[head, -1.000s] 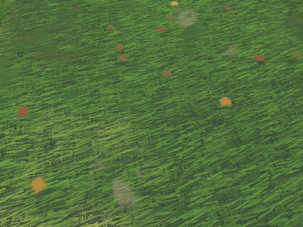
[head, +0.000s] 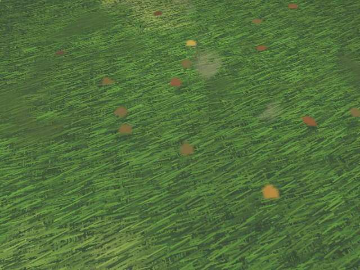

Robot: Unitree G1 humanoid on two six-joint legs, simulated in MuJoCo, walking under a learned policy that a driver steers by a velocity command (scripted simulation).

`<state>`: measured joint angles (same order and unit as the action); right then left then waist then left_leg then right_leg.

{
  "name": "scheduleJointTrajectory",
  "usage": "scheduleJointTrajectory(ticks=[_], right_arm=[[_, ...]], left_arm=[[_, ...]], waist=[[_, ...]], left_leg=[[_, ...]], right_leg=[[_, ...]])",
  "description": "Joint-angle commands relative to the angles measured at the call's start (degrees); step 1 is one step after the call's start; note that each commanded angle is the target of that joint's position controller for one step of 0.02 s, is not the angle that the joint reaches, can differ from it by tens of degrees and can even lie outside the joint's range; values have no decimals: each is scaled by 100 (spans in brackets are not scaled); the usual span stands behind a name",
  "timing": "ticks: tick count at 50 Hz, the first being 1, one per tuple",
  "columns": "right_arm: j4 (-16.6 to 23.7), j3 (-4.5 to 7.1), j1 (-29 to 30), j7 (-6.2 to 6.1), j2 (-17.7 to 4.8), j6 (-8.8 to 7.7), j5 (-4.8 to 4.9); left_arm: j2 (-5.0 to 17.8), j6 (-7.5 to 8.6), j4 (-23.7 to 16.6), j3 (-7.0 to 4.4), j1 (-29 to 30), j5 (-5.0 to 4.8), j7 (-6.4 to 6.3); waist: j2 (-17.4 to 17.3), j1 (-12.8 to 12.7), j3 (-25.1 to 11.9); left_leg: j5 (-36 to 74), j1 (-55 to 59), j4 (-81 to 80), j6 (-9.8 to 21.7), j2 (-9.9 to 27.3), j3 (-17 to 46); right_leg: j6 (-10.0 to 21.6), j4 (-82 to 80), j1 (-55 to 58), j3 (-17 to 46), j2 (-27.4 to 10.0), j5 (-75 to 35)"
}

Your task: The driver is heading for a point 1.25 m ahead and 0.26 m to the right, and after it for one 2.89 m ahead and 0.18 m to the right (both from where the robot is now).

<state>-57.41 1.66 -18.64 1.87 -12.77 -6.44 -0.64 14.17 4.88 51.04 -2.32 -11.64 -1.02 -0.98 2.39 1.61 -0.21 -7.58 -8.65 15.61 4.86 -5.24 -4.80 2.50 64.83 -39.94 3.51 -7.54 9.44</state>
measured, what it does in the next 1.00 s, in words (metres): walks ahead, turning right: right foot, then left foot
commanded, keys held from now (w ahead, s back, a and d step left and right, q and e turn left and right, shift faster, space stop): w+e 0.62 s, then w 0.18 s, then w+q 0.20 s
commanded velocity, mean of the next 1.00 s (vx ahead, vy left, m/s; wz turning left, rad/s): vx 0.50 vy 0.00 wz -0.35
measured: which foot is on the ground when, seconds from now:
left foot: down 0.00-0.34, up 0.36-0.80, down 0.82-1.00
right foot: up 0.00-0.30, down 0.32-0.84, up 0.86-1.00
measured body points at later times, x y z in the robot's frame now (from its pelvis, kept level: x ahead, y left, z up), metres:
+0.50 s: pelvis +0.28 -0.10 +0.00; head +0.31 -0.12 +0.44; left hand +0.44 +0.13 -0.12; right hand +0.34 -0.39 -0.13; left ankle +0.30 +0.08 -0.65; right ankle +0.30 -0.17 -0.74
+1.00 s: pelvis +0.57 -0.13 +0.00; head +0.60 -0.13 +0.45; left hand +0.78 +0.07 -0.12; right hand +0.55 -0.41 -0.12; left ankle +0.63 -0.06 -0.74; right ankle +0.49 -0.25 -0.66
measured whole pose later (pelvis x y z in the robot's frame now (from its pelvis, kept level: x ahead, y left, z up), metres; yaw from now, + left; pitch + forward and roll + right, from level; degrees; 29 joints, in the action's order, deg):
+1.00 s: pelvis +0.57 -0.13 +0.00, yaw -21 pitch +2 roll +0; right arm -46.4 2.8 -16.5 1.8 -14.9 -5.7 0.2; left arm 15.4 5.1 42.1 -2.7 -14.3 0.4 -0.1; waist 1.9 1.6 0.2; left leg -8.6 -16.1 22.8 4.0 -4.5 1.6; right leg 1.8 63.2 -29.1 2.7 -1.3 19.0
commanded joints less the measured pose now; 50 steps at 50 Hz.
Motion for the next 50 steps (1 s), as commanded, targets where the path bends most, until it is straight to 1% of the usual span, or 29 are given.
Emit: scheduleJointTrajectory(ticks=[1, 6, 11, 13, 14, 15, 16, 17, 18, 19, 20, 21, 22, 23, 26, 31, 33, 36, 39, 40, 41, 42, 43, 44, 45, 46, 47, 48, 50], right_arm=[[292, 134, 245, -120, -781, -110, -14], [185, 138, -123, -218, -913, -49, 44], [60, 180, -406, -244, -1005, 131, 94], [148, 219, -215, -268, -1142, 215, 111], [215, 242, -107, -289, -1226, 256, 105], [286, 243, 24, -313, -1241, 312, 88], [412, 200, 40, -337, -1161, 312, 60], [685, -1, -380, -267, -562, 160, -78], [783, -65, -346, -162, -514, -130, 4], [965, 89, 314, -92, -1011, -311, 233], [1100, 78, 653, -94, -1002, -374, 279], [1072, 100, 712, -142, -960, -352, 178], [1061, 163, 634, -183, -993, -265, 105], [1102, 180, 548, -180, -939, -162, 76], [1286, 185, 690, -221, -754, 0, -35], [1684, 118, 1855, -214, -554, -31, 15], [1767, 114, 2080, -165, -590, -63, 65], [1875, 153, 2227, -70, -755, -148, 66], [1847, 226, 1896, -39, -927, -219, 55], [1700, 304, 1375, -65, -1051, -236, 28], [1548, 377, 541, -87, -1267, -243, -22], [1416, 506, -349, -99, -1717, -208, -73], [1173, 512, -716, -27, -1616, -140, 95], [1271, 386, -392, -14, -1196, -116, 220], [1417, 320, 30, -25, -993, -51, 184], [1477, 281, 296, -8, -938, -11, 116], [1524, 243, 413, -3, -844, -5, 77], [1534, 225, 443, -3, -818, 10, 55], [1505, 249, 339, -33, -875, 17, 109]], left_arm=[[251, -34, -180, -82, -272, 24, -5], [130, 23, -516, -35, 692, -9, 139], [100, 22, -964, 7, 1311, -29, 355], [210, 26, -1095, -37, 1187, -29, 435], [339, 20, -1084, -107, 872, -24, 453], [546, 17, -919, -244, 93, -41, 457], [1005, 0, -660, -470, -957, -50, 392], [1796, -42, -606, -668, -1575, -8, 284], [1636, -9, -706, -580, -1620, 7, 290], [1212, 6, -691, -471, -1514, 63, 278], [960, 9, -776, -402, -1085, 40, 255], [784, -6, -934, -337, -577, 36, 265], [606, -10, -1060, -275, -259, 63, 264], [577, -13, -1121, -258, -142, 92, 261], [838, 27, -1119, -329, -313, 38, 177], [946, -34, -1036, -372, -803, -21, 39], [939, -31, -962, -365, -954, -24, 37], [847, -45, -828, -338, -1145, -25, 13], [920, -118, -820, -360, -1021, 22, -8], [850, -139, -856, -327, -941, 37, -1], [706, -140, -947, -246, -829, 98, 18], [418, -74, -986, -153, -1437, 86, 28], [364, 6, -924, -92, -1818, -2, 48], [824, 61, -989, -175, -1327, -74, 74], [904, 96, -1140, -177, -649, -56, 90], [831, 133, -1254, -174, -250, 60, 85], [789, 147, -1296, -204, -195, 162, 72], [691, 146, -1314, -199, -276, 184, 74], [513, 120, -1340, -164, -351, 194, 60]], waist=[[-421, -236, 296], [-414, 139, 403], [-416, 317, 604], [-573, 131, 452], [-715, -70, 175], [-712, -509, -265], [-493, -955, -830], [869, -800, -1564], [1114, -707, -2398], [706, -866, -1796], [322, -707, -1141], [-242, -417, -729], [-275, -185, -519], [-157, -39, -425], [-92, 34, -236], [224, -388, -27], [318, -518, -16], [329, -566, 42], [465, -341, -4], [424, -84, -283], [243, 285, -974], [-910, 273, -1853], [-2192, 225, -2047], [-1469, 280, -1223], [-828, 284, -586], [-420, 162, -109], [-381, 6, -37], [-515, -113, -70], [-722, -192, -174]], left_leg=[[654, -447, -1062, 873, 1705, 916], [765, 335, -1043, 608, 1758, 358], [1179, 1466, -533, 467, 2113, 96], [2576, 1579, 46, 333, 2143, -111], [3735, 1530, 601, 252, 2109, -247], [4559, 1311, 1649, 117, 1952, -468], [4084, 353, 3131, -106, 1679, -583], [671, -2042, 5458, -468, 887, -564], [-2427, -3372, 6617, -502, 132, 656], [-2054, -3991, 6787, -305, 556, 1124], [-1525, -4010, 6418, -208, 824, 1013], [-1169, -3639, 5901, -239, 1059, 950], [-971, -3173, 5454, -288, 1225, 948], [-883, -2861, 5231, -355, 1270, 947], [-389, -2752, 4427, -645, 1154, 773], [1188, -2512, 2099, -733, 739, 706], [1505, -2317, 1682, -689, 671, 685], [1311, -2353, 1328, -492, 707, 816], [560, -1926, 1107, -214, 612, 658], [555, -1192, 928, -60, 504, 519], [774, 82, 1172, 254, 970, 914], [541, 2279, 1232, 1092, 2065, 2810], [-717, 3009, 316, 1616, 2724, 4914], [-1662, 2494, 92, 1364, 2585, 4808], [-1507, 1676, 33, 1133, 2329, 3988], [-864, 862, -117, 1064, 2073, 3444], [-242, 449, -204, 993, 1871, 3135], [202, 209, -286, 967, 1687, 2903], [802, -7, -371, 1031, 1499, 2505]], right_leg=[[-75, -613, -187, 173, -187, -929], [-20, -2219, -219, -75, 88, -1724], [149, -2823, -565, -347, 198, -880], [327, -2935, -73, -670, 422, -220], [436, -2925, 540, -898, 661, 16], [589, -3146, 1597, -1071, 962, -111], [855, -3319, 3276, -619, 931, -346], [1733, -3493, 5536, 2090, -624, -205], [2388, -4663, 6507, 4622, -1401, 245], [1952, -4725, 6207, 3840, -1129, 158], [1675, -4704, 5339, 2862, -874, -256], [1494, -4798, 4348, 2180, -621, -806], [1376, -4958, 3642, 1741, -397, -1163], [1371, -5099, 3209, 1604, -269, -1305], [1440, -5271, 2642, 1153, -52, -1914], [1081, -5157, 2574, 953, 273, -1143], [1010, -5130, 2720, 1070, 155, -843], [965, -4782, 3343, 1417, -156, -777], [843, -4298, 3775, 1614, -301, -1574], [733, -3744, 3777, 1463, -45, -2369], [567, -2593, 3368, 1137, 255, -2401], [139, -577, 1570, 572, 1004, -932], [-89, 738, 121, 438, 1373, 2214], [-16, 1189, -525, 663, 949, 2036], [15, 1102, -578, 436, 685, 1525], [18, 693, -469, 274, 518, 1179], [6, 252, -185, 266, 354, 924], [-36, -46, 101, 213, 301, 826], [-171, -633, 349, 43, 326, 775]])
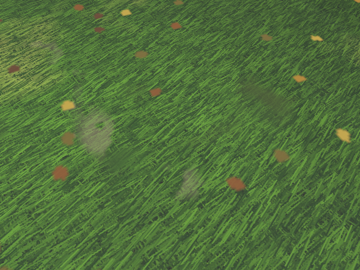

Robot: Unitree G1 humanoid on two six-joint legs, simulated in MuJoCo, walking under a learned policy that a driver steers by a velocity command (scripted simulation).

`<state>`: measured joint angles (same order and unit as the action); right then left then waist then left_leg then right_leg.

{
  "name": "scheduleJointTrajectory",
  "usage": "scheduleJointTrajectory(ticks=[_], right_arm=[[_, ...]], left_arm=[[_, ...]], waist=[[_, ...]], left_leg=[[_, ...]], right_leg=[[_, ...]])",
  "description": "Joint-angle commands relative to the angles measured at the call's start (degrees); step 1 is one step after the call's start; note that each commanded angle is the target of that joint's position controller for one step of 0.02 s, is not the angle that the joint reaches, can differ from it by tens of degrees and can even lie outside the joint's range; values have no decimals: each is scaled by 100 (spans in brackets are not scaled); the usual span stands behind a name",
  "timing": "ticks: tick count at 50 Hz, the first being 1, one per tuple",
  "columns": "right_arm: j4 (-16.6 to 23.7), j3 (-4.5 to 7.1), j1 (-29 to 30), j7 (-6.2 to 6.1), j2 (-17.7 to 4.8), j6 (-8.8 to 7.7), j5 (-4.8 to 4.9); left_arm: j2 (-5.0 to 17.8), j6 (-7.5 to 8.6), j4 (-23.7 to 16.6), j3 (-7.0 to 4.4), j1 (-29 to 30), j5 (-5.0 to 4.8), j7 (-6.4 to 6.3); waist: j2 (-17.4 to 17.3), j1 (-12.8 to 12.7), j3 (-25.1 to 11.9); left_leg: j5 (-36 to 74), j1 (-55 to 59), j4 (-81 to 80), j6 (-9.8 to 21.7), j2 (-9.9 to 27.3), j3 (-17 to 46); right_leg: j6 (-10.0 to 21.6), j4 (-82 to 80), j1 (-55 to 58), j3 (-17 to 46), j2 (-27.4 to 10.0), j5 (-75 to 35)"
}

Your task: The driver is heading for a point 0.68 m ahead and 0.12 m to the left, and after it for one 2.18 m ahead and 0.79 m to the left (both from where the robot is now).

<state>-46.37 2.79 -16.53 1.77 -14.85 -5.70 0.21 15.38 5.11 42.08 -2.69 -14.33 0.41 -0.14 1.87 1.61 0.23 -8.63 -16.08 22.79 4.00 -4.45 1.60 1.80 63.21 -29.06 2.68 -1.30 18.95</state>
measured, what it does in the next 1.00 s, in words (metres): walks ahead, turning left: right foot, then left foot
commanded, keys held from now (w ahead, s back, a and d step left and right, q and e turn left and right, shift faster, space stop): w+q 0.76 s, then w+e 0.24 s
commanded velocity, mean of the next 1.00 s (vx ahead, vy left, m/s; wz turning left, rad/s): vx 0.50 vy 0.00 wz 0.40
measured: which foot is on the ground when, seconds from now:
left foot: down 0.00-0.30, up 0.32-0.78, down 0.80-1.00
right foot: up 0.00-0.28, down 0.30-0.80, up 0.82-1.00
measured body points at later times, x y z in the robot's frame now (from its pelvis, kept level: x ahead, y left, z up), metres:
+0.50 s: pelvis +0.25 -0.03 +0.00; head +0.27 -0.03 +0.45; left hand +0.28 +0.27 -0.10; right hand +0.44 -0.27 -0.11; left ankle +0.22 +0.12 -0.66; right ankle +0.28 -0.14 -0.74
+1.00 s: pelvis +0.46 +0.14 +0.00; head +0.48 +0.16 +0.45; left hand +0.43 +0.43 -0.12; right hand +0.69 -0.05 -0.10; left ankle +0.45 +0.21 -0.74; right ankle +0.54 -0.02 -0.65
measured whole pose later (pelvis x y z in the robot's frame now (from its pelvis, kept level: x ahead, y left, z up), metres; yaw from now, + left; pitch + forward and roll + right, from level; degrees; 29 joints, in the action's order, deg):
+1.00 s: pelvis +0.46 +0.14 +0.00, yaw +27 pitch +1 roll +0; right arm -40.7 3.1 -14.8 2.1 -14.5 -4.3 -0.5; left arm 17.4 3.9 45.9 -3.2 -13.1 -1.8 0.3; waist 2.3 0.2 2.0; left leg -10.8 -14.3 23.5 4.7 -3.2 -4.5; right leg 0.2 66.4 -33.6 2.2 -6.8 16.3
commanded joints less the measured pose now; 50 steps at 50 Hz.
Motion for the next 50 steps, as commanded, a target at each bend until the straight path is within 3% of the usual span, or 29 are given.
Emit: scheduleJointTrajectory(ticks=[1, 5, 9, 11, 13, 14, 15, 16, 17, 18, 19, 20, 22, 26, 31, 35, 37, 38, 39, 40, 41, 42, 43, 44, 45, 47, 50], right_arm=[[383, 169, 58, -59, -764, -50, 49], [298, 244, -261, -185, -962, 43, 121], [221, 243, -675, -229, -944, 158, 158], [239, 260, -709, -254, -969, 210, 161], [304, 270, -554, -274, -942, 254, 163], [371, 229, -459, -270, -803, 250, 140], [522, 123, -285, -248, -499, 214, 70], [688, -13, -949, -251, -76, 133, 153], [665, 60, -1022, -258, -541, 117, 235], [660, 169, -582, -256, -893, 156, 224], [697, 187, -303, -252, -872, 201, 167], [756, 197, -134, -231, -790, 231, 118], [832, 196, -84, -170, -582, 317, 142], [1051, 146, 262, -116, -394, 384, 88], [1277, 73, 1089, 51, -308, 319, 98], [1580, 96, 1624, 158, -411, 340, 127], [1662, 165, 1550, 183, -547, 364, 99], [1620, 245, 1235, 172, -683, 386, 77], [1408, 373, 423, 137, -850, 389, 68], [1141, 539, -567, 33, -1174, 412, 80], [1103, 619, -716, -38, -1907, 372, 79], [1185, 489, -1057, -29, -1499, 323, 71], [1093, 393, -815, 11, -1247, 254, -10], [1073, 345, -433, 8, -1122, 216, 3], [1064, 272, -43, 8, -880, 187, -13], [1051, 211, 293, 23, -656, 91, -74], [846, 250, 313, -4, -701, -73, -103]], left_arm=[[341, 89, -508, -107, 59, 53, -43], [181, 119, -710, -23, 916, 6, -26], [291, 195, -889, -54, 1543, -91, 56], [421, 247, -950, -111, 1617, -115, 87], [550, 294, -862, -196, 1226, -117, 77], [695, 306, -757, -275, 743, -78, 36], [1012, 308, -664, -373, -145, 8, -27], [1512, 207, -519, -503, -743, 72, -45], [1147, 163, -432, -448, -840, -11, -11], [750, 156, -473, -339, -627, -38, -12], [589, 136, -497, -272, -327, -15, -1], [453, 120, -465, -224, -72, -7, 20], [398, 139, -397, -206, 171, 24, 45], [678, 207, -171, -315, 120, 1, 40], [946, 130, 54, -369, -29, -48, -15], [1179, 31, 233, -434, -281, -168, -16], [1326, -44, 265, -476, -283, -207, -33], [1417, -85, 265, -501, -270, -225, -55], [1351, -121, 306, -458, -325, -244, -68], [1103, -96, 313, -336, -494, -147, -79], [282, 13, 50, -27, -1127, 78, 34], [692, 179, 174, -83, -818, -137, 99], [1057, 212, 7, -201, -156, -388, 115], [945, 218, -66, -154, 79, -360, 82], [912, 178, -7, -161, 154, -227, 42], [838, -11, 150, -193, -249, -210, 46], [581, -207, 219, -172, -260, -216, 12]], waist=[[-682, -172, -207], [-664, 83, -100], [-744, 293, -38], [-798, 229, -40], [-881, -64, -141], [-860, -318, -397], [-415, -749, -1065], [1216, -602, -1813], [1382, -615, -1640], [739, -687, -913], [350, -583, -511], [269, -455, -196], [478, -238, 54], [269, -196, 98], [153, -464, 199], [189, -570, 370], [293, -419, 248], [377, -202, -2], [234, 262, -439], [-121, 693, -972], [-1812, 164, -1607], [-1254, 567, -2577], [-825, 647, -1684], [-619, 423, -1093], [-472, 203, -712], [-656, -170, -526], [-511, -272, -197]], left_leg=[[1091, 632, -1134, 1144, 1382, 1715], [1019, 288, -1115, 938, 1166, 1363], [582, 417, -808, 835, 1218, 1667], [329, 605, -572, 754, 1304, 2008], [307, 598, -170, 598, 1215, 2178], [455, 364, 338, 433, 980, 2061], [59, -300, 1746, 211, 665, 1622], [-1851, -2119, 3468, -124, -40, 749], [-2487, -3027, 4512, -206, 329, 724], [-1993, -3241, 4915, -240, 558, 782], [-1552, -3092, 4931, -289, 729, 638], [-1260, -2978, 4735, -325, 849, 591], [-956, -2593, 4482, -353, 1049, 491], [-297, -2683, 3838, -490, 1130, 408], [965, -2323, 2266, -377, 1044, 64], [547, -2226, 1630, -140, 935, -209], [-52, -1806, 1451, 77, 681, -492], [-295, -1252, 1380, 206, 435, -695], [-1, 23, 970, 403, 158, -774], [312, 1844, 926, 629, 389, -181], [-207, 3939, 569, 1614, 2218, 2946], [-745, 4070, -326, 1874, 2753, 4437], [-297, 3472, -366, 1521, 2562, 3420], [250, 2576, -367, 1300, 2342, 2573], [728, 1809, -457, 1136, 2109, 1963], [993, 944, -868, 1010, 1866, 1300], [1304, 589, -1319, 973, 1812, 587]], right_leg=[[-181, -858, -698, 58, -263, -290], [-356, -2429, -236, 3, -47, -1591], [-387, -3221, 158, 74, 196, -1976], [-323, -3552, 413, 140, 244, -1710], [-158, -3935, 1109, 97, 235, -1548], [7, -4047, 1912, 154, 56, -1501], [385, -3939, 3238, 907, -829, -1322], [1280, -4133, 5026, 2977, -2144, -746], [1474, -4438, 4930, 3987, -2453, 299], [1250, -4541, 4292, 3278, -2176, 352], [1064, -4656, 3644, 2505, -1887, -156], [985, -4839, 3101, 1986, -1640, -613], [874, -5171, 2388, 1208, -1360, -1168], [1011, -5428, 2257, 377, -1393, -2178], [775, -5381, 2428, -539, -1274, -2356], [601, -5185, 2964, -810, -1498, -2476], [481, -4649, 3196, -1034, -1536, -3805], [405, -4048, 3220, -1186, -1487, -4813], [300, -3019, 2873, -1343, -1332, -5325], [112, -1620, 1681, -1386, -1129, -4339], [-267, 690, -913, -1223, -204, 848], [-194, 1573, -1306, 68, 11, 1551], [-106, 1707, -1733, 136, -233, 1106], [-52, 1301, -1632, 78, -488, 603], [-74, 932, -1356, 74, -676, 254], [-96, 613, -639, 190, -839, -213], [-204, 237, -734, 315, -745, -749]])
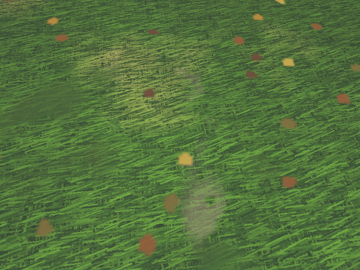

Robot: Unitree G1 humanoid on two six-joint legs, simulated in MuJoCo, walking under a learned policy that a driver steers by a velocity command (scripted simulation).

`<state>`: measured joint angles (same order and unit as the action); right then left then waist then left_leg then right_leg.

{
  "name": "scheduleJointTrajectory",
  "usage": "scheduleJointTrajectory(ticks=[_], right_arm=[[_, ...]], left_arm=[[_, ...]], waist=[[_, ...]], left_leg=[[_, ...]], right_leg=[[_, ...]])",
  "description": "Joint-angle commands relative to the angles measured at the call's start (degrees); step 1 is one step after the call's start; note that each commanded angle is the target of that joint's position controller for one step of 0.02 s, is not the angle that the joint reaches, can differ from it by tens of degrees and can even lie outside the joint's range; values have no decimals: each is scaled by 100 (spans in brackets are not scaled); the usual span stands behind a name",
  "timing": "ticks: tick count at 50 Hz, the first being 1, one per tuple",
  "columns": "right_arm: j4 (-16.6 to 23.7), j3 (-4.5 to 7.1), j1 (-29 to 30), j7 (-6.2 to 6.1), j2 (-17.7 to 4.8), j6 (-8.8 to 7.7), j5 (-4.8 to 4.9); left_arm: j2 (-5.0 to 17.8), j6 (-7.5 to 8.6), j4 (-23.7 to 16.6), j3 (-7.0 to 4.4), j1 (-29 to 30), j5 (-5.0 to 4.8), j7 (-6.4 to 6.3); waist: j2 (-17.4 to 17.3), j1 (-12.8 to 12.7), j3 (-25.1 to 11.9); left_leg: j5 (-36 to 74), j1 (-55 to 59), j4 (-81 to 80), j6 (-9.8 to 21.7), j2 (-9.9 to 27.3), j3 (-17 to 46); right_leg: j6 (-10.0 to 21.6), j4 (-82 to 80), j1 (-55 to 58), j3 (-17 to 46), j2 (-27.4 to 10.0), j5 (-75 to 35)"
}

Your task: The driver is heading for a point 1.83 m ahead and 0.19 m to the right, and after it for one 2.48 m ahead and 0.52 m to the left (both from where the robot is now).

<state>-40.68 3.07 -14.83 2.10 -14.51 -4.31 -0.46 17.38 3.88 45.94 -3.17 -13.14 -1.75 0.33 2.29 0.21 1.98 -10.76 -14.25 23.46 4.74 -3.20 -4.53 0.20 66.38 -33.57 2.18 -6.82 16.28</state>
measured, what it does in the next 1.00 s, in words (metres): walks ahead: right foot, then left foot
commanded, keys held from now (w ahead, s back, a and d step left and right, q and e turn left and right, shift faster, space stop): w+e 0.44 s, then w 0.08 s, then w+q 0.48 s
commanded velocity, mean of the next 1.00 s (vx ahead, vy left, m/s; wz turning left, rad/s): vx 0.50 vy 0.00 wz -0.12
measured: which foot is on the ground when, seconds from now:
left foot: down 0.00-0.38, up 0.40-0.88, down 0.90-1.00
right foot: up 0.00-0.36, down 0.38-0.90, up 0.92-1.00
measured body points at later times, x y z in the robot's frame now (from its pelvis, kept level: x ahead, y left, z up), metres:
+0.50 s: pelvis +0.27 -0.08 -0.01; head +0.31 -0.09 +0.44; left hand +0.48 +0.15 -0.11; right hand +0.30 -0.37 -0.13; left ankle +0.19 +0.09 -0.64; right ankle +0.31 -0.16 -0.74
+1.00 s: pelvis +0.58 -0.09 -0.02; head +0.61 -0.10 +0.43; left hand +0.70 +0.17 -0.14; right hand +0.70 -0.38 -0.11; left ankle +0.67 -0.03 -0.74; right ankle +0.39 -0.19 -0.65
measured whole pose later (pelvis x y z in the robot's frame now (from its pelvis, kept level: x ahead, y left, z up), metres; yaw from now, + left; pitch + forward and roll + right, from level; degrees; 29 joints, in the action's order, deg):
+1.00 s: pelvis +0.58 -0.09 -0.02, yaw -7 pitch +2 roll +0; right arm -39.5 3.3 -10.2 2.4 -16.7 -4.4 1.0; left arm 16.8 4.6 45.3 -2.4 -15.6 -0.4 0.4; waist 0.1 -0.3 2.1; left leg -9.2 -26.3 32.9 4.7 -4.3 -0.9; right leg 1.4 65.5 -15.3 1.4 1.8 26.3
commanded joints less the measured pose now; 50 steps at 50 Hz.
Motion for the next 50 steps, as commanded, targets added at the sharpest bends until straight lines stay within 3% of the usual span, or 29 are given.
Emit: scheduleJointTrajectory(ticks=[1, 4, 7, 10, 13, 16, 17, 18, 19, 20, 21, 22, 23, 24, 25, 26, 28, 30, 33, 35, 40, 43, 44, 45, 46, 47, 48, 49, 50], right_arm=[[203, 232, 87, -67, -738, -228, -60], [44, 228, -14, -152, -720, -227, -63], [-69, 236, -50, -209, -792, -213, -36], [-281, 271, -352, -249, -877, -141, 5], [-419, 310, -500, -280, -968, 1, 68], [-392, 361, -335, -363, -1194, 129, 106], [-372, 377, -275, -398, -1271, 173, 114], [-351, 375, -156, -425, -1316, 201, 139], [-277, 323, -125, -448, -1230, 151, 120], [0, 34, -746, -319, -287, -15, -102], [65, 34, -329, -209, -607, -274, 77], [255, 117, 300, -147, -908, -403, 297], [268, 81, 374, -154, -867, -453, 276], [185, 108, 387, -190, -873, -435, 136], [139, 155, 263, -196, -925, -360, 68], [112, 166, 131, -190, -890, -275, 49], [12, 122, -59, -196, -695, -128, 41], [91, 70, 239, -224, -583, -53, 41], [150, 18, 715, -180, -496, -68, 88], [223, -17, 1066, -118, -431, -103, 133], [491, 0, 1507, 70, -506, -125, 192], [522, 77, 1119, 148, -660, -108, 137], [432, 172, 631, 133, -828, -81, 121], [248, 312, -181, 91, -1077, -64, 115], [141, 440, -1038, 6, -1550, -23, 104], [142, 470, -1042, 37, -1813, -67, 145], [164, 346, -1188, 17, -1242, -46, 193], [226, 300, -886, -25, -1094, -31, 156], [319, 286, -539, -44, -1078, -12, 135]], left_arm=[[349, -103, -199, -126, -238, 5, -44], [282, -73, -259, -137, 56, 27, -13], [157, -38, -373, -89, 493, 53, 83], [31, -29, -608, -21, 993, 64, 183], [18, -20, -887, 0, 1329, 64, 308], [203, -51, -1030, -95, 1069, 52, 381], [361, -72, -974, -181, 635, 47, 373], [631, -79, -814, -330, -160, 39, 327], [1051, -122, -622, -517, -1087, 55, 216], [1659, -107, -607, -614, -1137, 29, 142], [1295, -41, -728, -498, -1341, 63, 147], [983, -2, -711, -417, -1144, 103, 144], [759, 13, -751, -348, -738, 70, 136], [537, 9, -835, -271, -317, 75, 132], [362, 14, -923, -197, -84, 149, 109], [344, 20, -955, -180, 3, 182, 100], [463, 83, -858, -188, -14, 176, 79], [601, 126, -734, -211, -142, 183, 39], [598, 133, -600, -177, -251, 183, 5], [669, 148, -492, -177, -387, 184, 5], [754, 60, -216, -219, -587, 164, -8], [905, -49, -237, -272, -372, 143, -97], [959, -100, -268, -285, -278, 144, -138], [922, -142, -313, -257, -182, 143, -182], [690, -101, -454, -148, -320, 267, -228], [14, 60, -588, 69, -1039, 338, -85], [546, 244, -542, -6, -560, 181, 26], [713, 358, -760, -44, 3, -2, 88], [648, 421, -834, -15, 269, 55, 69]], waist=[[-513, -94, -255], [-512, -5, -105], [-508, 171, 80], [-426, 405, 320], [-443, 484, 400], [-763, 176, -13], [-879, -91, -305], [-820, -559, -723], [-423, -1028, -1229], [1197, -361, -1691], [670, -701, -2559], [348, -826, -1763], [-114, -542, -1188], [-336, -288, -772], [-232, -97, -627], [-143, 23, -563], [-61, 112, -468], [5, 13, -288], [89, -224, -155], [85, -416, -72], [42, -549, 153], [232, -228, -181], [292, 51, -512], [145, 497, -950], [-590, 754, -1622], [-1959, 174, -2219], [-1295, 607, -2314], [-979, 640, -1466], [-302, 468, -997]], left_leg=[[1624, 462, -1451, 850, 1661, 995], [1735, 760, -1546, 644, 1555, 450], [1667, 928, -1664, 470, 1524, 30], [1876, 1475, -1595, 435, 1718, -177], [2508, 2111, -1238, 401, 1914, -331], [5032, 2291, -297, 219, 1919, -589], [5844, 2241, 371, 152, 1882, -650], [5877, 1854, 1442, 13, 1728, -750], [4438, 637, 3033, -222, 1471, -752], [-1552, -2133, 5207, -618, 285, -397], [-2337, -2916, 5995, -561, 6, 986], [-1807, -3372, 5853, -418, 356, 1141], [-1278, -3216, 5276, -339, 651, 1058], [-1033, -2866, 4765, -383, 857, 951], [-856, -2438, 4514, -436, 1000, 948], [-759, -2177, 4337, -499, 1042, 909], [-507, -2049, 3947, -651, 1099, 736], [134, -2246, 3394, -738, 1151, 659], [1405, -2186, 2179, -645, 1062, 552], [1981, -2055, 1537, -561, 935, 459], [1444, -2646, 947, -258, 724, 556], [545, -2085, 912, 23, 376, 232], [352, -1423, 899, 146, 152, 51], [670, -233, 644, 336, -15, 44], [1117, 1511, 673, 745, 977, 1514], [33, 3464, 91, 1847, 2151, 4612], [-854, 3696, -384, 1656, 2069, 4880], [-716, 3042, -524, 1418, 1929, 4105], [-203, 2209, -601, 1284, 1742, 3590]], right_leg=[[-77, -291, -487, 457, -148, -745], [-98, -1140, -793, 564, 19, -1690], [-46, -2055, -707, 265, 105, -2362], [63, -2633, -943, 36, 130, -2312], [218, -2944, -1165, -266, 216, -1688], [523, -3006, -287, -802, 672, -819], [663, -2984, 330, -936, 897, -559], [866, -3316, 1487, -930, 1101, -774], [1168, -3629, 3233, -134, 764, -1046], [2244, -3797, 5407, 2939, -816, -751], [2630, -4666, 5952, 4625, -1274, -123], [2256, -4834, 5462, 3734, -1080, -334], [1995, -4851, 4556, 2924, -860, -758], [1821, -4924, 3679, 2351, -656, -1404], [1768, -5070, 3086, 1972, -505, -1906], [1756, -5212, 2717, 1805, -420, -2119], [1742, -5408, 2305, 1274, -368, -2710], [1625, -5562, 2182, 820, -278, -2941], [1269, -5653, 2279, 211, -20, -2639], [1157, -5739, 2441, 72, -79, -2251], [1050, -5447, 3700, -21, -614, -2578], [830, -4623, 4103, -253, -678, -4741], [733, -3928, 4081, -384, -587, -5669], [548, -2773, 3651, -626, -353, -5798], [322, -934, 2302, -805, -57, -3903], [-15, 867, -208, -247, 1218, 1420], [83, 1297, -877, 552, 952, 1524], [157, 1174, -1243, 489, 693, 1015], [171, 738, -1108, 402, 459, 610]])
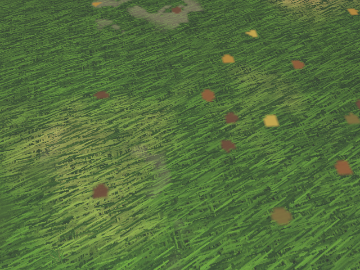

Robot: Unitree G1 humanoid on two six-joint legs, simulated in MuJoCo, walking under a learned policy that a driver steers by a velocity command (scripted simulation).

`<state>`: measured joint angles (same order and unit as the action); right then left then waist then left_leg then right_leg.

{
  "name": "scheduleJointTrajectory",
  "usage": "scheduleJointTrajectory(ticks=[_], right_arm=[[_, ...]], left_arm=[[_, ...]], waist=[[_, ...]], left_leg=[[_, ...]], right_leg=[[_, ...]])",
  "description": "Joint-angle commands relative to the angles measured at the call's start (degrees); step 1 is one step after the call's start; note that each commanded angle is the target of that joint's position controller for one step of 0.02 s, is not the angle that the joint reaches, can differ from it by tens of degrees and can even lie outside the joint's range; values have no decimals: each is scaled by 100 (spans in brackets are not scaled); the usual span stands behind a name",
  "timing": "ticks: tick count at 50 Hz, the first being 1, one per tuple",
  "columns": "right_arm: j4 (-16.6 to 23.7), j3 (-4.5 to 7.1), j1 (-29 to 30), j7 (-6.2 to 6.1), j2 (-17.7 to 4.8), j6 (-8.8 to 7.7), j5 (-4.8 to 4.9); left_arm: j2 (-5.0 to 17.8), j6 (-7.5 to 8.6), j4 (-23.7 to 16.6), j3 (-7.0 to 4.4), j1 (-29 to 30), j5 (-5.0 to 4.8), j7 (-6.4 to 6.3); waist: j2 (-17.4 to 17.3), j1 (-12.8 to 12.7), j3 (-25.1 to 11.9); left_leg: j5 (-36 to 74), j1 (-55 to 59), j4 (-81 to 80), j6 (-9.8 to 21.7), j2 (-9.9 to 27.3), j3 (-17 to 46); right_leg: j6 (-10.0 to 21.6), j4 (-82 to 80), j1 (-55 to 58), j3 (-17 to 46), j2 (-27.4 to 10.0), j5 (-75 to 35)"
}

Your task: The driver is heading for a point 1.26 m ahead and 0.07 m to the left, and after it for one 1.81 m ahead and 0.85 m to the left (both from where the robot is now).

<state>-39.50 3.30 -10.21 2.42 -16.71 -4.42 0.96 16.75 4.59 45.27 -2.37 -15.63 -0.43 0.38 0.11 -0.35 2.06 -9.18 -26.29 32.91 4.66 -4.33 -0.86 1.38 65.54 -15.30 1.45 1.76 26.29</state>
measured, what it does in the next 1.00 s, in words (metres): walks ahead: right foot, then left foot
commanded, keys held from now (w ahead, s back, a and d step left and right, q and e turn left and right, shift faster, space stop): w+q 0.32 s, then w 0.44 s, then w+e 0.24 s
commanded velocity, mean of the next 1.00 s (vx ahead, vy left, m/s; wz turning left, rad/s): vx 0.50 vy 0.00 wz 0.24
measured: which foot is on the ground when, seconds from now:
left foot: down 0.00-0.40, up 0.42-0.86, down 0.88-1.00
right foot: up 0.00-0.36, down 0.38-0.90, up 0.92-1.00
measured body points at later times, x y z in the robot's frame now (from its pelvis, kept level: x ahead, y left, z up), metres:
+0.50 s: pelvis +0.29 -0.03 +0.01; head +0.31 -0.03 +0.46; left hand +0.39 +0.27 -0.07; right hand +0.43 -0.28 -0.11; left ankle +0.14 +0.07 -0.64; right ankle +0.37 -0.12 -0.72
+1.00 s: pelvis +0.52 +0.09 +0.01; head +0.55 +0.10 +0.46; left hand +0.48 +0.37 -0.12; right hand +0.77 -0.11 -0.07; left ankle +0.55 +0.20 -0.72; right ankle +0.44 -0.09 -0.64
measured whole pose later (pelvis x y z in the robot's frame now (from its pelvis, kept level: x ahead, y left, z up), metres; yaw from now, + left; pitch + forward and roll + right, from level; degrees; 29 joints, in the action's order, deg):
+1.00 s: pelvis +0.52 +0.09 +0.01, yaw +12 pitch +2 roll +0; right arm -37.8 2.3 -7.0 1.2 -14.5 -4.9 -0.2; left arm 17.2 3.4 48.6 -2.6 -21.5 -1.8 0.0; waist 1.4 -2.5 1.2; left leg -9.4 -21.1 29.2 1.8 0.1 -2.9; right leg 0.8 63.1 -20.3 3.5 -1.1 24.3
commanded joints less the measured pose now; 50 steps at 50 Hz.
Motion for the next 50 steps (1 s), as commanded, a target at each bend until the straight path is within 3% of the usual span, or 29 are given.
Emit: scheduleJointTrajectory(ticks=[1, 2, 5, 7, 11, 13, 16, 18, 19, 20, 21, 22, 23, 24, 25, 26, 28, 33, 36, 39, 41, 43, 44, 45, 46, 47, 48, 49, 50], right_arm=[[284, 229, -713, -85, -765, 16, -27], [367, 190, -567, -104, -692, 21, -90], [381, 203, -469, -168, -734, 17, -42], [325, 251, -570, -239, -887, 31, -19], [179, 269, -874, -320, -925, 122, 37], [98, 278, -1060, -330, -937, 165, 61], [64, 276, -1106, -352, -884, 224, 68], [72, 255, -967, -353, -783, 245, 28], [95, 182, -963, -335, -577, 227, -5], [185, 64, -1002, -316, -289, 199, -95], [213, -37, -1932, -304, 17, 136, 74], [79, 41, -1834, -320, -524, 107, 124], [160, 125, -1100, -313, -821, 109, 99], [267, 116, -674, -322, -771, 106, 25], [351, 117, -416, -303, -693, 76, -52], [368, 118, -428, -270, -601, 63, -54], [324, 77, -554, -231, -402, 72, -27], [509, -65, 214, -185, -122, 28, -79], [590, -79, 713, -131, -122, -13, -32], [753, -59, 1162, -68, -183, -51, 11], [816, -13, 1189, -28, -285, -102, 13], [633, 116, 510, -55, -517, -141, -21], [426, 252, -269, -115, -792, -140, -74], [304, 376, -1342, -198, -1266, -113, -179], [201, 403, -1491, -165, -1454, -37, -180], [209, 277, -1419, -159, -912, -27, -123], [193, 200, -1095, -168, -703, -40, -79], [195, 148, -713, -153, -570, -60, -99], [175, 105, -435, -127, -389, -87, -128]], left_arm=[[730, 355, -793, -135, 624, 56, 31], [733, 308, -821, -163, 526, 102, 20], [566, 143, -813, -140, 317, 151, -37], [437, 95, -916, -89, 653, 168, -70], [280, 145, -1070, -28, 1463, 108, -28], [352, 188, -1150, -55, 1725, 47, 13], [560, 261, -1178, -155, 1726, 10, 66], [653, 316, -1023, -232, 1178, 20, 70], [791, 346, -913, -307, 661, 91, 41], [1072, 357, -846, -380, -164, 176, 2], [1542, 270, -530, -526, -722, 182, 39], [1040, 250, -555, -433, -740, -5, 81], [711, 228, -594, -338, -480, -15, 64], [635, 189, -640, -284, -192, 59, 62], [533, 166, -604, -243, -35, 84, 64], [455, 172, -584, -199, 39, 123, 56], [409, 189, -502, -181, 27, 72, 65], [798, 143, -267, -270, -189, -14, 24], [876, 89, -104, -266, -425, -69, 20], [897, 15, 82, -258, -741, -113, 23], [967, -57, 155, -276, -791, -130, -4], [1066, -112, 153, -295, -638, -137, -40], [915, -101, 119, -236, -614, -94, -43], [497, -64, -96, -79, -532, 74, -45], [47, 23, -137, 46, -1286, -53, -46], [674, 42, -48, -115, -970, -175, -51], [842, 41, -179, -192, -522, -225, -43], [756, 12, -202, -190, -327, -181, -62], [683, -42, -205, -215, -232, -108, -71]], waist=[[140, 329, -657], [-10, 134, -593], [-226, -61, -439], [-261, 24, -310], [-453, 373, -294], [-507, 475, -293], [-627, 388, -308], [-772, 86, -422], [-705, -149, -788], [-141, -476, -1530], [1811, -145, -2086], [1324, -323, -1708], [721, -476, -923], [333, -394, -549], [266, -308, -238], [411, -153, -192], [606, -33, -253], [441, -215, -147], [445, -395, -73], [447, -509, 56], [480, -384, 89], [465, 87, -234], [350, 452, -778], [-399, 867, -1739], [-1894, 527, -2393], [-1167, 699, -1861], [-916, 635, -1126], [-610, 446, -771], [-532, 295, -446]], left_leg=[[310, 2694, -1657, 1244, 1689, 2848], [790, 2242, -1788, 1253, 1559, 2633], [1500, 1528, -1974, 1292, 1347, 2116], [1616, 1208, -2021, 1194, 1158, 1793], [1013, 997, -1829, 815, 818, 1579], [739, 1193, -1660, 757, 911, 1851], [463, 1743, -1204, 645, 1111, 2426], [792, 1883, -778, 505, 1124, 2471], [1165, 1762, -154, 343, 874, 2245], [409, 1123, 1344, 141, 541, 1794], [-2116, -920, 3163, -271, -268, 1074], [-2332, -1718, 3903, -324, 105, 1245], [-1799, -1922, 4079, -323, 297, 1214], [-1415, -1794, 3958, -329, 479, 993], [-1157, -1730, 3641, -337, 621, 923], [-976, -1459, 3386, -330, 782, 856], [-898, -1192, 2951, -374, 871, 645], [174, -1099, 1297, -499, 967, 360], [904, -710, 433, -515, 819, 216], [918, -562, -17, -434, 709, 199], [608, -350, -319, -324, 632, 230], [538, 791, -714, -150, 466, 100], [628, 2054, -676, 16, 623, 203], [798, 3765, -471, 398, 1869, 1459], [-490, 4977, -1080, 1109, 2923, 3671], [-1304, 4487, -1403, 947, 2722, 3719], [-1206, 3817, -1541, 761, 2549, 2901], [-731, 3135, -1725, 670, 2314, 2344], [-341, 2600, -1951, 609, 2088, 1855]], right_leg=[[-13, 347, -2678, 422, -539, -607], [-73, 147, -2323, 443, -635, -732], [-354, -590, -2072, 272, -688, -866], [-517, -1318, -2034, 162, -608, -1486], [-578, -2936, -1428, 109, -256, -2956], [-547, -3309, -1289, 177, -143, -3055], [-373, -3751, -1128, 362, -101, -2572], [-125, -4018, -510, 213, -135, -2429], [93, -4083, 366, 276, -323, -2441], [487, -3974, 1752, 1191, -1231, -2273], [1547, -4405, 3476, 3802, -2378, -1144], [1527, -4806, 3318, 4512, -2473, 337], [1267, -4898, 2637, 3667, -2198, 338], [1117, -4968, 1983, 2968, -1944, -295], [1110, -5088, 1485, 2506, -1734, -946], [1049, -5199, 1165, 2133, -1551, -1423], [1087, -5366, 930, 1696, -1382, -2011], [1133, -5649, 788, 955, -1337, -2784], [1000, -5614, 771, 617, -1239, -2821], [933, -5452, 1025, 723, -1408, -2812], [850, -5224, 1226, 906, -1532, -2958], [671, -4523, 1129, 818, -1386, -3828], [495, -3565, 706, 591, -1069, -4003], [232, -1710, -462, 280, -616, -2358], [-14, -83, -2258, 189, 17, 707], [-22, 562, -2773, 640, -256, 611], [-1, 634, -2998, 562, -454, 78], [-37, 489, -2793, 462, -654, -367], [-55, 268, -2625, 457, -778, -678]])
